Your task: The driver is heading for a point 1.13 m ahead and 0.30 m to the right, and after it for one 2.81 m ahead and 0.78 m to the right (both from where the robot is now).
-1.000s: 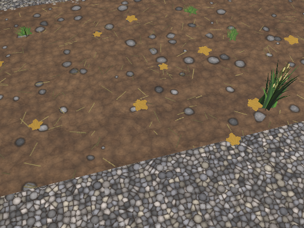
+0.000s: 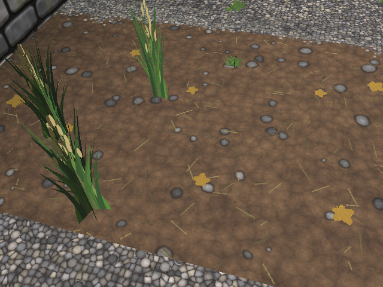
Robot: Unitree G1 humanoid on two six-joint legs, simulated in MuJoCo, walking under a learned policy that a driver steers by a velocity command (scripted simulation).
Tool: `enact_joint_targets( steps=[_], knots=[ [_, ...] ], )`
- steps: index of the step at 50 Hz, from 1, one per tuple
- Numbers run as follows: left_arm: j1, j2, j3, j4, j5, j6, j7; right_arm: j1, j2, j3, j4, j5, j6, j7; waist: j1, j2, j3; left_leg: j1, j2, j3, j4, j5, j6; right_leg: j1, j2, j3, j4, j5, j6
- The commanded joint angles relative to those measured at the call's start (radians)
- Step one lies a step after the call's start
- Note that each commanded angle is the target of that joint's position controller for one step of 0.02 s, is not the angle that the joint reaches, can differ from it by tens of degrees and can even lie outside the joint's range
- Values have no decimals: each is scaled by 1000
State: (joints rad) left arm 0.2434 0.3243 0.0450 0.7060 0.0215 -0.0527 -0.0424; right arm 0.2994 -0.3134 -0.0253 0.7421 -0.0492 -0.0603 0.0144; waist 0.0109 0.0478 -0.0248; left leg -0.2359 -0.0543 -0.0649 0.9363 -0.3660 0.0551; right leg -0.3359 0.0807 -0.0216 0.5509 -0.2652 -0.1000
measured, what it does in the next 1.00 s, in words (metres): walks ahead, turning right: left foot, then right foot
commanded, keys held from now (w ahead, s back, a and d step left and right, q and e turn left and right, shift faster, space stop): w+e+shift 0.62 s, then w+shift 0.10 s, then w+q+shift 0.28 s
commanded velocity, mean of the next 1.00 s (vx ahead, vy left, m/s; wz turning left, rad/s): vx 0.97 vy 0.00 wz -0.58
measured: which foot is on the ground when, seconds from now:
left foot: up 0.00-0.34, down 0.36-0.78, up 0.80-1.00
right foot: down 0.00-0.36, up 0.38-0.78, down 0.80-1.00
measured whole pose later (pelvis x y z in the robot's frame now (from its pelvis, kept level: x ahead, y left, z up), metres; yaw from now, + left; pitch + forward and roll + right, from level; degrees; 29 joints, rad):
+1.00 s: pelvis +0.80 -0.32 +0.00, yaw -34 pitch -1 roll -1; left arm 0.34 0.28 0.04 0.87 0.03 -0.09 -0.02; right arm 0.30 -0.26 -0.02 0.83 -0.01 -0.03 0.03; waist -0.01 0.03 0.05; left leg -0.57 0.11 -0.06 1.26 -0.22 0.07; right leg -0.14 0.09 -0.14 0.43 -0.27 -0.11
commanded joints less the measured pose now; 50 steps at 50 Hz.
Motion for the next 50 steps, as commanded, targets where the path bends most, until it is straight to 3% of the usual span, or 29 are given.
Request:
enact_joint_targets(
  steps=[1,5,10,13,15,16,17,18,19,20,21,22,23,24,26,28,31,34,35,37,39,40,41,42,43,44,45,47,50],
  knots=[
    [197,171,56,10,-7,-6,3,-142,-117,-11,-138,-24,-50,9,60,-71,14,-621,90,-35,260,115,-12,467,-308,628,-329,-358,-174],
    [209,131,42,39,-24,-25,23,-196,-86,11,-160,-37,-10,27,19,-95,110,-570,121,18,121,138,-78,274,-194,488,-416,-146,-171],
    [255,143,57,73,-28,-27,30,-417,-48,42,-237,-4,-7,38,74,-102,144,-464,68,93,-201,320,-111,182,-125,409,-420,273,-152],
    [277,157,62,100,-35,-31,38,-467,-55,44,-265,10,-13,33,89,-127,110,-338,44,90,-324,409,-82,231,-158,431,-391,544,-123],
    [226,182,66,97,-37,-33,44,-371,-88,30,-240,13,-16,17,27,-121,42,-114,4,86,-401,367,-57,229,-149,405,-282,786,-74],
    [219,211,72,100,-31,-36,42,-240,-136,9,-202,17,-17,1,-31,-115,-59,76,-23,85,-378,283,-43,223,-138,396,-124,937,-47],
    [168,243,79,92,-24,-41,37,-36,-173,-14,-150,26,-18,-19,-148,-114,-153,309,14,63,-379,235,-31,141,-114,387,107,916,-27],
    [133,185,65,77,-15,-56,35,186,-233,-46,-106,10,-21,-46,-239,-66,-266,552,157,-63,-351,-15,-8,0,-61,347,389,703,-25],
    [208,-10,21,43,-44,-58,39,247,-290,-65,-92,-39,-25,-55,-168,219,-388,768,482,-517,-476,-396,62,-269,45,243,733,-194,-19],
    [202,53,13,13,-49,-41,36,152,-283,-71,-107,-20,-14,-47,-124,282,-414,680,529,-849,-656,-544,103,-367,15,177,856,-179,-25],
    [107,108,23,25,-23,-24,35,36,-184,-56,-118,-11,-11,-44,-111,147,-219,516,462,-680,-673,-529,91,-410,-59,150,841,-64,-29],
    [64,112,25,28,-5,-11,22,2,-121,-43,-105,-7,-12,-39,-97,37,-112,385,430,-512,-660,-334,88,-400,-100,129,805,-10,-23],
    [34,96,25,27,3,1,8,5,-98,-37,-86,-13,-14,-37,-83,-3,-52,296,396,-396,-679,-183,76,-385,-125,118,784,-7,-16],
    [17,70,20,13,13,14,-6,24,-82,-31,-57,-10,-21,-37,-62,13,-1,220,374,-299,-699,-96,73,-381,-148,115,773,-14,-8],
    [-45,21,4,-30,13,41,-22,52,-48,-24,-8,14,-44,-22,-36,41,61,161,369,-170,-745,27,59,-420,-192,109,746,-16,0],
    [-119,4,-9,-79,16,54,-36,54,-39,-22,18,28,-60,-12,-17,37,96,137,360,-33,-784,178,41,-474,-208,89,727,48,6],
    [-211,15,-21,-136,6,54,-51,-7,-50,-23,27,23,-77,-11,25,29,143,62,283,199,-832,372,6,-426,-194,33,553,221,8],
    [-315,1,-41,-158,15,41,-69,77,-98,-30,68,21,-85,-11,-4,-33,191,44,260,300,-902,592,8,-247,-128,-83,264,317,-35],
    [-315,4,-42,-147,16,36,-66,106,-119,-32,82,20,-83,-12,-4,-33,185,95,267,313,-884,813,14,-195,-86,-112,223,319,-53],
    [-244,39,-32,-108,23,25,-48,149,-187,-40,97,20,-62,-22,44,24,107,230,299,309,-730,1265,24,-74,2,-135,174,209,-82],
    [74,115,5,-9,31,21,-18,114,-245,-46,102,16,-28,-37,215,67,-64,200,326,284,-297,1393,48,287,36,-65,92,81,-118],
    [228,177,35,41,38,25,6,100,-231,-43,97,18,-20,-36,282,49,-137,41,279,279,39,1135,43,527,-22,23,39,23,-124],
    [174,272,52,38,58,23,29,205,-34,-6,62,24,-20,-11,110,-253,-213,-311,113,213,475,-147,16,768,-349,399,44,-78,-131],
    [203,285,63,2,45,16,32,200,-86,-13,19,78,-28,-20,145,-192,-423,-446,21,-47,661,-129,39,840,-501,787,-130,-118,-185],
    [164,229,60,34,34,6,39,70,-128,-26,2,77,-33,-25,130,-68,-240,-504,81,-60,608,24,44,677,-436,648,-205,-104,-141],
    [109,174,46,55,27,-8,39,63,-96,-17,9,72,-34,-19,69,-50,-59,-490,124,-21,516,91,39,474,-411,520,-247,-31,-131],
    [54,124,37,59,34,-24,35,64,-77,-14,36,57,-22,-13,26,-3,9,-442,164,-27,447,118,34,344,-371,419,-276,26,-104],
    [48,53,15,73,21,-48,35,134,-37,-11,78,37,20,10,-31,-60,39,-330,195,-30,388,142,18,187,-327,268,-351,62,-68],
    [73,25,10,116,-7,-81,27,25,-7,-16,62,37,50,31,-36,-57,117,-441,207,-5,306,220,13,191,-261,65,-430,223,8]
  ],
)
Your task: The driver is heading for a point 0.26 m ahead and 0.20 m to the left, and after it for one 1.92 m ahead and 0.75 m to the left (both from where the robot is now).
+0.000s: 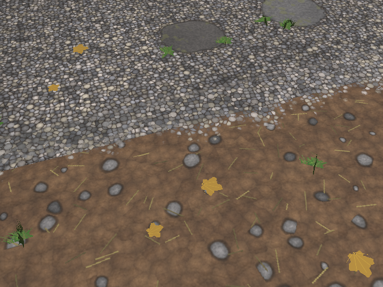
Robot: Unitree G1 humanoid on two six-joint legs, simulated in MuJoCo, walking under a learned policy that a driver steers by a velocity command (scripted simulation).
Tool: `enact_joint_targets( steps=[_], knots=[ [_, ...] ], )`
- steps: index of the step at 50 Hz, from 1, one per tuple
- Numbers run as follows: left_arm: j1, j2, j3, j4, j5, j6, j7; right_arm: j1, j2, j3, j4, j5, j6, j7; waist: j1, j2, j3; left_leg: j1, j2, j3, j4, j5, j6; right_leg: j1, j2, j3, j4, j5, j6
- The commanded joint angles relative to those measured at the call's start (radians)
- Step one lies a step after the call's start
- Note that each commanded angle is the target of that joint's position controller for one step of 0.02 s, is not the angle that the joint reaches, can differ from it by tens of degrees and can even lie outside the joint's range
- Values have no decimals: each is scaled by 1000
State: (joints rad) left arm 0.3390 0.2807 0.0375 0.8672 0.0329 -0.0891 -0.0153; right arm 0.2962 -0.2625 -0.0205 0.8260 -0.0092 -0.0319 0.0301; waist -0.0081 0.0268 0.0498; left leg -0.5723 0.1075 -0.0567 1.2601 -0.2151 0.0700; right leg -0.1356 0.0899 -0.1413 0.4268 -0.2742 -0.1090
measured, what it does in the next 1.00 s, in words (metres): walks ahead, turning left: left foot, then right foot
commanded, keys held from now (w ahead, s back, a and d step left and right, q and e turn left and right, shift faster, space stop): w+q+shift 0.74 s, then w+shift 0.20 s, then w+e+shift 0.06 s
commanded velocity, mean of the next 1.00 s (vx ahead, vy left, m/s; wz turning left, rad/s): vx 1.00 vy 0.00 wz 0.76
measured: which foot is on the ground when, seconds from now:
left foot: up 0.00-0.24, down 0.26-0.68, up 0.70-1.00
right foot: down 0.00-0.26, up 0.28-0.66, down 0.68-1.00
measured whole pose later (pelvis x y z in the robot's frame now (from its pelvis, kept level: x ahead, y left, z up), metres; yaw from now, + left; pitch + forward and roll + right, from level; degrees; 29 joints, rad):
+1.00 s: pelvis +0.88 +0.26 +0.00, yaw +48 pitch +3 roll -2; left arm 0.56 0.32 0.05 0.92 0.02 -0.11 -0.01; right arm -0.04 -0.32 0.00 0.59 -0.04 -0.03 0.09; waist 0.10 0.04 -0.01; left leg -0.75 0.03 -0.02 0.83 -0.06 0.10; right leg 0.11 0.01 -0.15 0.17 -0.33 0.03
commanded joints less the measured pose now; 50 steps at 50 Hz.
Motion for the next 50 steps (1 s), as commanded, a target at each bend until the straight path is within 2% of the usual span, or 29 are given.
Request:
enact_joint_targets(
  steps=[1,4,8,9,11,12,13,14,15,16,17,18,21,24,27,29,31,32,33,34,35,36,37,38,39,42,45,47,50],
  knots=[
    [-9,72,17,-40,-19,-52,-2,-35,-40,-14,-55,-1,21,20,-11,-71,64,-122,45,13,-81,123,-3,-25,-263,123,-321,351,31],
    [1,49,6,-24,-15,-59,0,-158,-30,-3,-90,8,7,30,1,-71,80,-119,-6,129,-262,281,19,12,-187,-55,-328,608,69],
    [39,123,9,-12,-22,-54,39,-214,-50,6,-116,-3,-1,50,-20,-84,42,36,-118,266,-539,374,73,157,-230,-135,-248,1138,112],
    [29,157,17,-20,-17,-43,55,-151,-77,-2,-98,-2,3,48,-60,-116,-6,113,-155,277,-553,340,83,203,-251,-133,-163,1291,120],
    [-57,221,39,-55,-1,-8,74,146,-165,-38,-17,-3,14,36,-225,-153,-152,413,-218,254,-528,208,120,181,-291,-110,200,1480,118],
    [-131,236,46,-80,8,10,73,373,-214,-67,50,-5,17,19,-332,-128,-220,629,-201,166,-558,118,171,57,-294,-79,530,1362,102],
    [-160,181,39,-70,9,17,47,403,-243,-91,68,14,19,-2,-328,15,-168,715,-157,79,-652,80,221,-119,-134,-85,962,531,92],
    [-142,13,-10,-145,30,-8,30,298,-294,-100,65,9,30,-11,-157,239,-84,803,-61,-197,-556,318,289,-533,2,14,1298,-233,114],
    [-67,17,-28,-243,0,-33,22,226,-339,-109,13,-9,32,-17,-83,251,-282,962,104,-667,-839,-39,463,-744,-10,219,1354,-244,119],
    [-120,82,-30,-236,14,-56,19,174,-263,-102,-19,-16,31,-25,-84,37,-181,849,141,-792,-1043,-299,412,-783,-70,261,1231,-149,98],
    [-152,117,-22,-225,14,-59,16,130,-204,-89,-14,-16,25,-27,-34,-106,-57,666,116,-718,-1073,-307,353,-732,-119,255,1108,-69,101],
    [-172,109,-26,-229,32,-46,19,106,-193,-83,-9,-8,12,-27,7,-144,4,520,74,-634,-1067,-194,325,-672,-144,248,1033,-69,117],
    [-201,77,-44,-252,50,19,12,74,-183,-72,-21,7,-37,-30,58,-139,61,212,-59,-413,-1097,-14,288,-495,-209,205,779,-64,173],
    [-378,41,-63,-330,25,23,-5,98,-194,-82,-23,12,-52,-28,-8,-72,75,157,-142,-303,-1098,213,236,-409,-198,143,458,189,184],
    [-454,28,-70,-363,0,18,-5,166,-213,-97,-13,20,-46,-16,-91,-1,10,315,-143,-308,-1047,440,177,-363,-130,116,244,364,161],
    [-473,46,-65,-381,-5,12,1,169,-220,-104,-15,15,-43,-19,-100,29,-11,408,-120,-331,-995,526,154,-326,-107,134,144,364,144],
    [-366,107,-40,-354,-5,5,16,129,-248,-112,-31,10,-46,-26,-42,33,-94,457,-118,-350,-853,714,107,-137,-60,155,76,292,127],
    [-223,161,-15,-319,-13,0,28,92,-286,-119,-40,2,-49,-23,41,35,-184,460,-121,-350,-684,776,86,18,-54,170,89,205,115],
    [6,208,11,-262,-13,-4,44,16,-294,-120,-59,-3,-58,-18,177,27,-280,361,-150,-325,-446,713,69,252,-103,189,109,131,101],
    [224,272,39,-222,16,-8,66,-5,-162,-85,-91,-7,-70,-20,237,-110,-403,196,-202,-247,-112,227,72,485,-321,396,112,-214,76],
    [119,340,52,-240,46,-4,58,134,-44,-44,-159,50,-65,-18,77,-469,-529,-80,-286,-130,141,-301,36,631,-597,1004,-119,-432,-32],
    [-5,252,56,-262,36,8,49,95,-133,-42,-126,18,-42,-31,74,-305,-399,-208,-176,-86,197,-184,52,501,-550,1037,-173,-651,-59],
    [-65,154,33,-267,25,13,45,3,-173,-52,-123,-6,-29,-23,83,-162,-253,-219,-129,-54,156,-98,45,357,-490,831,-162,-546,-42],
    [-59,110,23,-236,26,13,39,-41,-167,-52,-128,-20,-22,-8,76,-61,-159,-191,-100,-41,111,-65,39,228,-441,682,-166,-337,-33],
    [-20,99,18,-194,24,7,38,-88,-141,-46,-150,-35,-16,10,67,-57,-109,-173,-73,-51,72,-63,37,148,-396,566,-176,-204,-18],
    [43,59,8,-108,1,-27,15,-117,-63,-15,-199,-39,9,35,15,-106,-38,-194,-47,-72,20,-71,27,46,-362,412,-233,-31,-13],
    [30,93,13,-85,-3,-47,2,-216,-79,0,-255,-39,10,42,-11,-102,26,-227,-57,-73,-138,49,13,-16,-341,254,-320,127,-21],
    [31,110,15,-73,-8,-49,-2,-297,-92,10,-282,-35,3,54,-7,-79,63,-137,-72,10,-348,166,13,-67,-290,118,-379,229,-3],
    [124,157,19,-22,-21,-40,-3,-400,-72,29,-304,-32,-15,69,20,-64,94,64,-92,135,-558,222,44,-66,-300,95,-453,477,-22]
  ],
)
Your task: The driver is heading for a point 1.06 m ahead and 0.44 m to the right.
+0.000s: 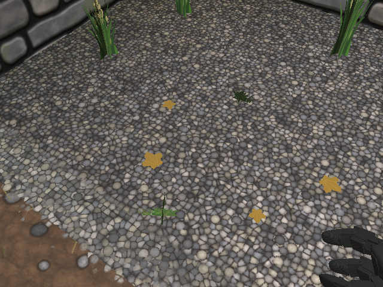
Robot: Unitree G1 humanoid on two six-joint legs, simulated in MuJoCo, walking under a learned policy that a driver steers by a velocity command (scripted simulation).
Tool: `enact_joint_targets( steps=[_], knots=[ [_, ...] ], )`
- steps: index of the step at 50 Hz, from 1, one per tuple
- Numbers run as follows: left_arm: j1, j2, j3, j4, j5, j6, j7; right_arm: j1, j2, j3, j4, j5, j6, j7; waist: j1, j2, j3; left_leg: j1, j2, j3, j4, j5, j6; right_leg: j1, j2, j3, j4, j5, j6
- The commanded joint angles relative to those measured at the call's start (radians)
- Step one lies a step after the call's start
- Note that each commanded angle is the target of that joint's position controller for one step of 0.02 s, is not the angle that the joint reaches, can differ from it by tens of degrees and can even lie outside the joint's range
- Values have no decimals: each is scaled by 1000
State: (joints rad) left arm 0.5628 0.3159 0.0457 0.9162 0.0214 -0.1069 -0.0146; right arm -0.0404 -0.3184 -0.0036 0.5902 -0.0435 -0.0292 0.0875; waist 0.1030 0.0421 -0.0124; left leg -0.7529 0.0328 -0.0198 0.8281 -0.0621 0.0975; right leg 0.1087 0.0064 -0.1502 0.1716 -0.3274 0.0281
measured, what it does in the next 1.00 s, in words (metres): walks ahead, turning right: left foot, then right foot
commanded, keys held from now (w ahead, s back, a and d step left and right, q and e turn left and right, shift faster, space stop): w+e+shift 1.00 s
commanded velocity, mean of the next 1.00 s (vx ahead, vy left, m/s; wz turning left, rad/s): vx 1.00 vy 0.00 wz -0.73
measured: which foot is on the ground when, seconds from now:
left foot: up 0.00-0.08, down 0.10-0.54, up 0.56-0.94, down 0.96-1.00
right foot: down 0.00-0.10, up 0.12-0.52, down 0.54-0.98, up 1.00-1.00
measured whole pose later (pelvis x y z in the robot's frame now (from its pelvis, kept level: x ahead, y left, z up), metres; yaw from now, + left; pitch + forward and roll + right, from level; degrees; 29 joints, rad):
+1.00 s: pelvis +0.91 -0.20 -0.02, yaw -47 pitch +2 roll +1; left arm 0.42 0.38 0.10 0.82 0.00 -0.06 -0.01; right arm 0.01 -0.28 0.02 0.58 -0.05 -0.09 -0.02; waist 0.10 -0.03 0.03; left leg -0.52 0.02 -0.04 0.60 -0.11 -0.04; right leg -0.06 0.17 0.26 0.86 -0.48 -0.13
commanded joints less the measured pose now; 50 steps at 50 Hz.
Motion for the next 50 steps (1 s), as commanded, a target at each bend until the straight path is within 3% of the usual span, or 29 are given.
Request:
enact_joint_targets(
  steps=[1,3,4,5,6,7,8,9,12,16,18,21,23,26,27,28,29,30,31,32,34,36,40,44,46,47,48,49,50],
  knots=[
    [-85,147,14,-57,-9,-18,-4,-58,-25,10,-61,0,-22,4,-102,-88,140,283,-35,113,-160,43,26,-242,-218,95,-145,737,-162],
    [-76,217,26,-41,-7,-9,7,74,-74,-10,-20,-13,-29,-25,-183,-143,9,474,-99,109,-188,-95,43,-135,-239,89,119,1184,-151],
    [-91,233,28,-39,-11,2,15,278,-106,-30,44,-17,-33,-43,-285,-153,-97,706,-113,88,-240,-108,49,-183,-226,87,365,1192,-141],
    [-106,205,20,-55,-14,2,14,447,-172,-59,96,-32,-36,-66,-361,-143,-190,979,-5,-15,-237,-163,52,-389,-175,91,662,922,-131],
    [-28,24,-13,-99,-14,2,4,505,-270,-83,109,-54,-45,-85,-266,137,-340,1229,328,-414,-282,-416,65,-672,-43,117,1060,-85,-129],
    [-19,62,-3,-126,-49,9,10,515,-266,-90,89,-34,-38,-89,-264,152,-486,1235,449,-771,-464,-509,109,-793,5,233,1276,-130,-141],
    [-149,112,13,-140,-38,16,14,432,-188,-78,106,-18,-40,-89,-242,24,-272,1078,368,-599,-494,-472,89,-873,-58,237,1259,4,-147],
    [-186,73,3,-144,-32,17,6,374,-125,-64,122,-9,-51,-87,-205,15,-111,912,327,-456,-523,-345,84,-876,-90,220,1194,67,-140],
    [-145,14,1,-108,-7,66,-17,338,-42,-48,159,6,-76,-85,-102,34,4,659,255,-205,-620,-168,51,-759,-141,219,1129,84,-110],
    [-333,-26,-2,-184,4,101,-42,356,-5,-42,212,32,-108,-81,-81,23,113,630,201,56,-708,63,4,-884,-164,174,1034,199,-99],
    [-392,-36,-10,-206,-8,100,-53,345,4,-39,224,24,-112,-83,-73,25,119,620,127,197,-716,196,-24,-859,-128,118,934,317,-111],
    [-510,-23,-23,-259,-1,93,-73,366,-49,-47,240,30,-116,-93,-72,-14,170,633,137,300,-739,436,-56,-744,-90,14,655,432,-158],
    [-494,11,-18,-250,-3,89,-76,407,-109,-57,242,28,-107,-110,-55,-1,114,746,151,318,-631,869,-77,-628,6,-65,582,427,-190],
    [-89,117,30,-143,-8,92,-52,322,-213,-89,200,10,-52,-132,165,72,-109,741,211,277,-85,1186,-72,-205,94,-28,592,226,-252],
    [79,165,61,-88,-10,93,-29,291,-205,-89,190,5,-39,-121,227,17,-166,606,174,264,263,910,-62,11,96,52,514,155,-286],
    [-8,218,86,-85,-35,106,-6,252,-75,-60,171,1,-46,-96,142,-236,-42,306,-44,244,678,-181,-86,55,4,245,445,153,-324],
    [-96,346,106,-137,6,118,-8,372,-34,-37,43,21,-69,-92,-20,-365,-225,-71,-119,45,951,-449,-134,333,-219,825,299,139,-555],
    [-118,303,109,-178,0,119,2,299,-74,-27,29,5,-99,-95,29,-142,-256,-155,-61,-84,897,-372,-114,313,-276,1015,99,-111,-552],
    [-137,226,92,-159,-1,112,13,252,-97,-27,34,7,-112,-94,-10,1,-83,-141,-9,-93,765,-309,-106,121,-258,963,39,-158,-487],
    [-165,183,79,-142,-4,100,15,226,-85,-24,31,-2,-109,-95,-68,66,1,-70,34,-88,644,-290,-111,-53,-217,868,38,-73,-441],
    [-213,145,60,-147,-9,67,21,244,-68,-13,40,-31,-61,-96,-138,79,67,70,74,-82,519,-307,-142,-308,-128,697,37,96,-408],
    [-220,144,55,-155,-17,42,13,202,-46,-4,14,-34,-28,-90,-149,56,91,142,99,-44,349,-308,-168,-456,-60,591,9,151,-397],
    [-195,162,71,-164,-21,30,2,-8,7,23,-71,4,-31,-68,-66,-23,106,272,58,19,-63,62,-171,-513,29,502,-7,309,-319],
    [-150,180,85,-156,-27,34,0,-48,-33,11,-91,20,-40,-73,-19,-83,48,352,0,3,-265,142,-140,-314,-13,550,86,519,-257],
    [-175,212,92,-166,-19,36,7,73,-96,-17,-56,20,-46,-88,-79,-87,-36,508,-48,-10,-310,18,-124,-234,-16,567,254,725,-213],
    [-208,244,97,-170,-14,34,3,228,-139,-39,-19,23,-52,-100,-173,-72,-128,675,-57,1,-313,-69,-112,-243,6,544,443,790,-190],
    [-262,217,89,-185,-10,24,-1,449,-188,-63,29,13,-57,-120,-291,-58,-224,928,17,-45,-273,-171,-92,-380,43,508,706,699,-170],
    [-261,57,46,-226,-19,12,3,620,-260,-87,54,-26,-62,-137,-315,153,-345,1171,291,-366,-343,-589,-53,-618,127,409,1052,86,-164],
    [-159,18,17,-286,-50,18,0,491,-309,-101,42,-31,-54,-125,-171,429,-406,1186,461,-926,-584,-779,30,-836,145,313,1227,-179,-149]
  ],
)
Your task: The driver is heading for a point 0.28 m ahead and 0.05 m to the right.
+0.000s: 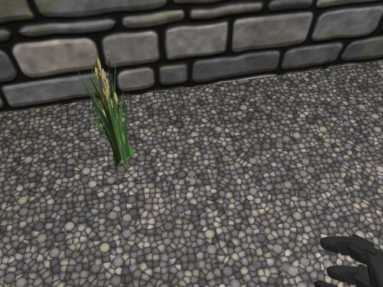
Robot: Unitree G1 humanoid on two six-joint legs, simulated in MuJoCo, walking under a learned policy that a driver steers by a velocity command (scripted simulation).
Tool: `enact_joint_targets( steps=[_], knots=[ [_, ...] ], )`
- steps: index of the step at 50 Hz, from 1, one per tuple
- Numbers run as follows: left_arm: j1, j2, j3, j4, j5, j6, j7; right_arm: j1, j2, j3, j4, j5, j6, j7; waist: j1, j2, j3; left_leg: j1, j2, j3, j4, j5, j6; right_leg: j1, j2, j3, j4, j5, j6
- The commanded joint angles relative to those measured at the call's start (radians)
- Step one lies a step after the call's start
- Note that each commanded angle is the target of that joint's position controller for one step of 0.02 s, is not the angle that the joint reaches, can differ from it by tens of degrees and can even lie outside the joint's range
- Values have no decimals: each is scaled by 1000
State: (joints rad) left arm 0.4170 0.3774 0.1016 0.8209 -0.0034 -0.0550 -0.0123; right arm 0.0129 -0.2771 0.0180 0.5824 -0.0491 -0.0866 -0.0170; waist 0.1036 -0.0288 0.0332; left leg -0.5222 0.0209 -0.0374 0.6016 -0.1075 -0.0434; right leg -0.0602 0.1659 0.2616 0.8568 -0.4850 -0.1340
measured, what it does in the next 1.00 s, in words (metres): walks ahead, turning right: right foot, then left foot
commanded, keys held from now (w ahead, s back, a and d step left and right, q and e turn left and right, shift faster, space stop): w+e+shift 0.06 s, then shift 0.94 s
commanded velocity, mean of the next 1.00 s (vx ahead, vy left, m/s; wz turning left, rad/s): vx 0.29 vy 0.00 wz -0.29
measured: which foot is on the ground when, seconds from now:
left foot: down 0.00-0.34, up 0.36-0.72, down 0.74-1.00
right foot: up 0.00-0.34, down 0.36-1.00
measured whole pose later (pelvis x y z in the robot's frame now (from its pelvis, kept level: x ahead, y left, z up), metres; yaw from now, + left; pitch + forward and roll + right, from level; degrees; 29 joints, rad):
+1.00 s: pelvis +0.39 +0.03 +0.03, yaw -15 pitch -1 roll +0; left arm 0.25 0.22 0.02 0.95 0.01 0.00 0.02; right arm 0.23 -0.22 0.00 0.89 -0.01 0.00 -0.03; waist 0.01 0.00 0.00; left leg -0.19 -0.01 0.01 0.43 -0.23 0.02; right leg -0.23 0.06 0.04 0.40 -0.15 -0.04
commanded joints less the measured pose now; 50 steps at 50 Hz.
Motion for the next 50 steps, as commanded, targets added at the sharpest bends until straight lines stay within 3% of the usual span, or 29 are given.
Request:
enact_joint_targets(
  steps=[1,2,3,4,6,7,9,11,13,16,17,18,19,20,21,22,23,24,26,29,32,35,36,37,38,40,42,46,50],
  knots=[
    [-82,30,-36,-149,7,-10,8,300,-226,-108,18,-16,11,-13,-172,273,-275,801,418,-811,-365,-837,182,-743,-114,-125,583,105,6],
    [-145,54,-30,-152,27,1,-3,263,-152,-90,22,-6,16,-9,-172,142,-169,675,370,-603,-343,-677,171,-733,-156,-158,537,175,15],
    [-183,50,-29,-154,35,12,-18,270,-125,-84,47,-9,17,-6,-165,66,-108,583,327,-455,-347,-485,155,-708,-187,-169,501,196,25],
    [-224,25,-34,-174,48,22,-32,304,-107,-75,85,-8,10,-7,-156,65,-44,509,290,-336,-352,-276,155,-698,-208,-166,473,193,36],
    [-235,-20,-48,-199,48,45,-40,345,-73,-64,143,12,-17,10,-117,93,0,447,271,-184,-331,238,156,-681,-214,-172,429,146,63],
    [-248,-31,-53,-218,50,48,-39,355,-78,-65,160,25,-29,20,-104,105,-1,446,266,-117,-321,465,155,-685,-201,-179,383,157,71],
    [-292,-35,-63,-257,48,43,-43,312,-107,-70,169,35,-39,29,-76,142,0,397,229,7,-352,630,152,-637,-177,-206,204,243,86],
    [-318,-50,-79,-261,38,34,-63,237,-117,-71,161,39,-38,32,-56,153,-2,290,141,146,-379,565,117,-434,-154,-270,-97,442,83],
    [-334,-50,-83,-246,40,29,-75,287,-149,-78,181,44,-35,32,-72,146,-16,274,141,164,-361,577,108,-279,-110,-322,-208,546,71],
    [-180,-4,-65,-179,69,17,-57,329,-193,-86,196,56,-13,17,-11,118,-89,370,164,173,-100,736,98,-115,-71,-302,-295,525,15],
    [-93,14,-56,-144,81,5,-46,342,-195,-85,197,60,-3,10,28,93,-131,340,139,189,80,639,85,0,-85,-273,-368,596,-8],
    [-55,75,-42,-132,88,-3,-29,399,-169,-80,182,58,7,8,21,-33,-200,223,61,221,383,158,64,156,-244,-143,-348,1028,-39],
    [-78,132,-34,-164,66,-1,-17,583,-68,-57,171,65,29,9,-87,-202,-405,30,-48,141,769,-610,36,402,-577,210,-195,1792,-199],
    [-57,85,-35,-177,-1,3,-6,586,-113,-60,192,56,54,-3,-44,-65,-547,41,-21,-28,818,-534,34,405,-609,234,-212,1865,-256],
    [-149,52,-39,-189,-11,14,14,520,-116,-55,179,58,62,-5,-59,-66,-455,-17,2,-19,801,-445,25,289,-552,184,-302,1518,-264],
    [-214,-14,-59,-180,-9,21,21,434,-120,-52,173,40,65,-5,-78,-6,-302,-31,40,-8,693,-395,20,131,-477,121,-384,1262,-217],
    [-232,-40,-71,-159,-3,23,28,386,-112,-52,168,27,74,-3,-103,-6,-196,-3,53,-3,606,-384,18,15,-424,72,-426,1190,-173],
    [-242,-53,-78,-145,4,25,31,413,-97,-48,182,23,90,2,-133,-10,-157,88,54,-1,531,-367,13,-100,-392,11,-466,1169,-143],
    [-223,-42,-75,-119,24,16,24,432,-63,-47,198,30,111,6,-152,-11,-164,200,28,21,439,-330,15,-188,-360,-56,-491,1182,-120],
    [-234,-51,-74,-94,33,4,11,387,-21,-39,200,37,122,0,-155,-35,-179,264,18,31,255,-259,20,-229,-322,-104,-516,1032,-96],
    [-220,-57,-72,-69,33,17,5,322,-24,-42,202,37,137,-8,-129,-79,-157,318,5,37,139,-193,25,-279,-313,-80,-553,672,-74],
    [-239,-59,-71,-59,24,42,11,296,-9,-38,210,23,133,-11,-144,-46,-88,420,-9,48,-73,-115,52,-382,-286,-39,-555,242,-21],
    [-217,-78,-77,-51,26,46,16,282,-26,-38,205,12,123,-13,-139,-5,-60,450,32,-7,-159,-104,67,-420,-269,-25,-545,145,17],
    [-190,-103,-83,-50,25,46,19,282,-68,-40,195,-1,108,-17,-121,76,-43,448,156,-143,-260,-114,91,-435,-226,-53,-478,111,55],
    [-119,-119,-81,-30,11,55,20,208,-125,-53,194,19,103,-15,-51,192,-18,258,223,-215,-316,-191,142,-305,-129,-154,-460,152,74],
    [-146,-87,-72,0,23,59,19,160,-53,-37,200,31,93,-7,-56,157,19,110,148,-165,-350,-332,105,-121,-155,-142,-461,286,84],
    [-143,-57,-61,22,22,53,18,189,-52,-39,219,38,88,-10,-73,133,9,175,93,-110,-327,-271,80,-132,-186,-114,-481,323,79],
    [-148,-76,-63,66,16,42,28,239,-48,-46,256,39,84,-13,-99,48,-17,299,84,-85,-275,-129,97,-178,-198,-103,-516,341,82],
    [-153,-77,-61,109,14,45,36,242,-45,-48,288,38,80,-15,-102,37,-22,309,81,-78,-277,-91,102,-147,-203,-103,-521,374,83]
  ],
)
